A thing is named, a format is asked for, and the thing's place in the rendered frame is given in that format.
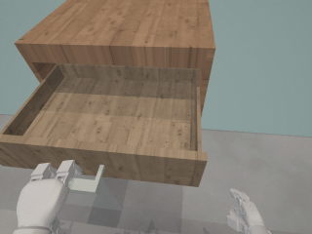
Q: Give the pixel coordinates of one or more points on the drawer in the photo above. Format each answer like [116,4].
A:
[141,122]

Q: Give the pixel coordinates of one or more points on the cabinet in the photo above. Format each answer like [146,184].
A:
[150,33]

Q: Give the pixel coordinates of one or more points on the robot right forearm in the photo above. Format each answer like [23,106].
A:
[257,229]

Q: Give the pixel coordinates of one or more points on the robot right hand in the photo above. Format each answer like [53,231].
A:
[240,219]

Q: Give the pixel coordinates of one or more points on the handle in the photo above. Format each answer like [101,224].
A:
[86,186]

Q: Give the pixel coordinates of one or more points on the robot left hand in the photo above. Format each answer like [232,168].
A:
[41,200]

